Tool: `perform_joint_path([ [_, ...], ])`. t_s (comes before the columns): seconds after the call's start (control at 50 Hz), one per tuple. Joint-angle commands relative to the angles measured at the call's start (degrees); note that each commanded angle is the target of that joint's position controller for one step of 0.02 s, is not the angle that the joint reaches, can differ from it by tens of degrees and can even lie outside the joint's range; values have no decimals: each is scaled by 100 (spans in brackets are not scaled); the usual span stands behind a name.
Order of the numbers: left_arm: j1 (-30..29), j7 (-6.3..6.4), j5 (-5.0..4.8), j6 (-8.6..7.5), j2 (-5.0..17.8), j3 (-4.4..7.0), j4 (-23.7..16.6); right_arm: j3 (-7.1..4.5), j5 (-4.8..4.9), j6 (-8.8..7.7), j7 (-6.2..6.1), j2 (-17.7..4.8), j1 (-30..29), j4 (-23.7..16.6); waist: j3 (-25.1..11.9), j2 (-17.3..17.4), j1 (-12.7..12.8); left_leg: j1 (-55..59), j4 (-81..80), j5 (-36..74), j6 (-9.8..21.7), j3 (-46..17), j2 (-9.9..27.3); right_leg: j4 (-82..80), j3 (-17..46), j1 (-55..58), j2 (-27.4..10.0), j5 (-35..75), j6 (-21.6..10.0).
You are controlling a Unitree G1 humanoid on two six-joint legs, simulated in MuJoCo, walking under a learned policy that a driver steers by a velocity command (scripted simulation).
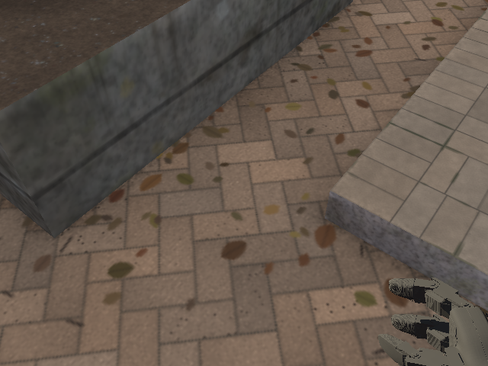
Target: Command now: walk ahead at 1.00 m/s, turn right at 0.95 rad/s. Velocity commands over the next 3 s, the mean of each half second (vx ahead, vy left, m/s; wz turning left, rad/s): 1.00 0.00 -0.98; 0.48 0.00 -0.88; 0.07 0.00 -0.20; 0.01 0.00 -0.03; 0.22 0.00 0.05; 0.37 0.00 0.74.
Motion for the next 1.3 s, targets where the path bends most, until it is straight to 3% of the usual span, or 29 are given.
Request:
perform_joint_path([
  [0.02, -975, 250, -111, -149, 748, 173, -780, -176, -126, 85, -91, -516, -317, -450, 458, 238, -435, 552, -1930, 998, -351, 687, -92, -1670, 1794, -1486, -966, 505, -777],
  [0.06, -828, 297, -111, -49, 868, 225, -669, -146, -47, 109, -65, -253, -770, -641, 335, -223, -109, 1399, -3179, 1947, -463, 943, -425, -1497, 1529, -1831, -696, 375, -450],
  [0.14, -514, 307, -219, -4, 838, 299, -486, -435, 274, 61, -55, -770, -765, -747, -46, -665, 7, 1854, -4202, 1989, -492, 535, -551, -752, 2175, -572, -978, 249, -173],
  [0.16, -582, 309, -193, 8, 847, 324, -494, -547, 292, 18, -70, -960, -445, -685, -261, -733, -215, 2151, -4305, 1747, -375, 566, -591, -220, 2192, -205, -992, 1038, -52],
  [0.2, -1238, 215, 57, 19, 759, 246, -806, -762, 292, 1, -123, -1327, 1977, -259, -1797, -805, -1579, 4884, -3478, 868, 54, 235, 139, 2502, 1690, -872, -865, 2172, 358],
  [0.22, -281, 162, 14, 0, -151, -6, -1016, -789, 26, 25, -81, -1814, 2756, -79, -2993, 1575, -1046, 6988, -4142, -966, 919, -2718, 1730, 4686, 1202, -2584, -275, -1677, 561],
  [0.24, -67, 198, -370, -4, 265, -87, -1111, -775, -20, -4, 48, -1717, 2590, -29, -2890, 2901, -926, 6961, -5201, -3392, 1408, -5033, 2403, 5717, 839, -3762, -821, -1498, 573],
  [0.26, -704, 248, -332, 56, 682, -3, -1044, -682, 4, 82, -9, -1056, 2131, -169, -1760, 1884, -1150, 6177, -5373, -3641, 1187, -4177, 1999, 5989, 574, -4199, -1169, -831, 598],
  [0.3, -1876, 199, 33, 68, 806, 43, -1322, -601, -79, 213, -37, -896, 1952, 124, -532, 42, -1145, 4462, -5295, -900, 817, -2042, 1412, 5590, 208, -3807, -1489, -332, 589],
  [0.38, -1942, 60, -225, 267, 454, -7, -1593, -425, 18, 189, 57, -422, 1664, 671, 20, 360, -566, 3240, -5539, 697, 687, -334, 1148, 4982, 216, -3542, -2057, -362, 551],
  [0.52, -3043, -114, -64, 196, 693, -66, -1930, -533, -41, 186, -95, -1237, 1687, 1006, 644, -92, -651, 2979, -6175, 2267, 378, 1759, 851, 2798, -546, -3304, -1942, 1720, 660],
  [0.58, -3182, -221, -24, 96, 879, 29, -1930, -592, -37, 271, -168, -1713, 1979, 1091, 436, 199, -560, 3349, -5372, 6036, 78, 2263, 701, 1609, -1490, -1913, -1085, 1692, 429],
  [0.62, -1836, -242, -48, 113, 1330, 266, -1610, -671, 16, 382, -272, -2057, 1849, 986, -326, 706, 254, 3342, -3453, 8152, 57, 2193, 924, 1318, -1553, -279, -594, 1304, 195],
  [0.64, -354, -164, -19, 197, 1713, 501, -1221, -649, 100, 369, -260, -1962, 1451, 802, -913, 645, 1026, 2422, -1760, 7655, -38, 2147, 839, 739, -1196, 1645, -630, 1912, -135],
  [0.66, -29, 12, -75, 288, 1826, 515, -976, -481, 75, 266, -165, -1240, 1628, 731, -791, -641, 768, 822, 444, 669, -363, 2018, -135, 258, -138, 3030, -1176, 3000, -373],
  [0.68, -739, 59, 208, 220, 2306, 455, -1442, -238, -63, 94, -70, -723, 2508, 399, -1889, -2033, -248, -673, 2603, -2207, -431, 1114, -719, 703, 2637, 4153, -2669, 5712, -1606],
  [0.7, -752, 48, 302, 214, 2103, 487, -1656, -303, 15, -27, -30, -1432, 2060, 221, -3202, -1130, 279, -764, 2715, -1588, -267, 95, -560, -302, 3703, 4205, -3009, 3686, -1872],
  [0.72, -1081, 22, 214, 151, 2011, 455, -1697, -327, 126, -20, -73, -1531, 1407, 37, -2467, -343, 148, -856, 2223, -1141, -217, 166, -409, -736, 3612, 3380, -2764, 2618, -1595],
  [0.76, -1793, 47, 6, 62, 1623, 330, -1736, -305, -3, 163, -175, -1352, 1358, 117, -1110, 602, -503, -492, 1324, -838, -364, 234, -61, -1063, 2903, 1258, -2368, 2671, -1183],
  [0.82, -2181, 189, 54, 145, 1485, 313, -1659, -317, -110, 425, -190, -1215, 1279, 66, -544, 253, -808, 394, 70, -753, -566, 443, 30, -1153, 1757, -631, -1757, 3889, -879],
  [0.88, -2118, 415, 75, 332, 1419, 283, -1465, -152, -156, 497, -176, -717, 1193, 127, -1007, -143, -726, 805, -874, 200, -771, 950, -330, -761, 968, -827, -1312, 4651, -540],
  [0.96, -1475, 517, 53, 635, 843, -1, -1319, -143, 21, 797, -162, -707, 772, -111, -1134, -608, -255, -1362, 1585, -667, -898, 741, -297, -260, 2111, 1071, -2140, 4373, -616],
  [1.02, -158, 707, -39, 643, 1104, 55, -969, -28, 81, 732, -154, -518, -389, -628, -668, -652, 397, -3808, 3771, -1929, -859, 747, -356, 122, 2745, 3019, -2596, 4371, -625],
  [1.1, 229, 888, -109, 670, 1022, -35, -624, 167, 200, 621, -64, -351, -442, -947, -168, -686, 245, -5046, 4886, -2861, -554, 421, -211, 19, 2593, 3106, -2734, 3814, -232],
  [1.2, -1511, 914, -335, 838, 1428, 55, -830, 379, -127, 657, -85, -110, -156, -1632, -632, -542, -813, -887, 803, -313, -258, 800, 293, -1164, 1807, -594, -2020, 2688, 349],
  [1.24, -871, 653, -361, 838, 1730, 234, -441, 166, -89, 659, -58, -152, 682, -1147, -1142, -1055, -933, 1591, -6, -450, -24, 2176, -480, -1251, 1199, -737, -1801, 4094, 208],
  [1.26, -708, 543, -353, 685, 1506, 189, -278, -47, -84, 626, -38, -573, 1664, -781, -1501, -957, -1246, 2086, -674, -249, 218, 1767, -619, -305, 914, -121, -1603, 5734, 397],
  [1.28, -760, 498, -331, 538, 1119, 167, -341, -286, -295, 579, 2, -1333, 2665, -366, -1903, 925, -1504, 3115, -1898, 1704, 789, -217, 18, 1428, 963, -865, -1006, 3882, 773],
  [1.3, -72, 330, -179, 502, 733, 88, -317, -331, -397, 663, -66, -1831, 2690, -300, -2779, 3509, -1075, 3210, -4512, 1809, 1794, -4130, 1703, 4021, 1188, -1148, 275, -1283, 1212],
])
Next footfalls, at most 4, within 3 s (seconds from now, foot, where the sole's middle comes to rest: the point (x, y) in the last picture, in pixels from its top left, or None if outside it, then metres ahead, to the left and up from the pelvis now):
0.20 left None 0.42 0.18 -0.77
0.66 right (357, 310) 0.68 -0.23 -0.77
1.26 left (365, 178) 1.07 -0.27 -0.62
2.16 right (397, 303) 0.71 -0.35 -0.77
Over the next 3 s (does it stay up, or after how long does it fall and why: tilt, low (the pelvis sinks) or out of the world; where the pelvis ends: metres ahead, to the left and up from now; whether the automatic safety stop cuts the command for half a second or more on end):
stays up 0.93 -0.52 0.16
